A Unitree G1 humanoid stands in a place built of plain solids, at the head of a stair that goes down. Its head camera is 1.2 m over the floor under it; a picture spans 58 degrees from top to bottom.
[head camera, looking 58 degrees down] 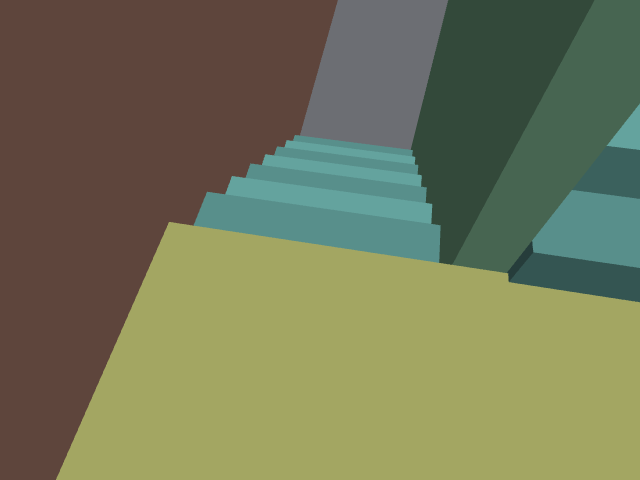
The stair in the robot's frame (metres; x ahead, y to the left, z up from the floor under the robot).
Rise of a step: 0.18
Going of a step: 0.25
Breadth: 0.94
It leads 10 degrees to the right of straight ahead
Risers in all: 8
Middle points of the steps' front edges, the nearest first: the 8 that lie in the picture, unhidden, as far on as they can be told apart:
0.74 0.05 0.00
1.01 0.00 -0.18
1.25 -0.05 -0.37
1.49 -0.09 -0.55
1.73 -0.13 -0.73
1.97 -0.17 -0.92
2.22 -0.22 -1.10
2.46 -0.26 -1.28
